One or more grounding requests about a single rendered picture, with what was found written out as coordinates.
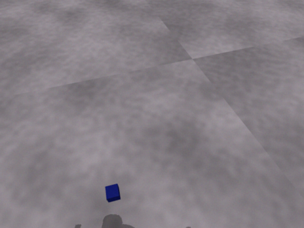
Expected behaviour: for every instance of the cube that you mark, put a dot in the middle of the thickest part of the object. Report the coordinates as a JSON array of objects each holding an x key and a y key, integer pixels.
[{"x": 112, "y": 193}]

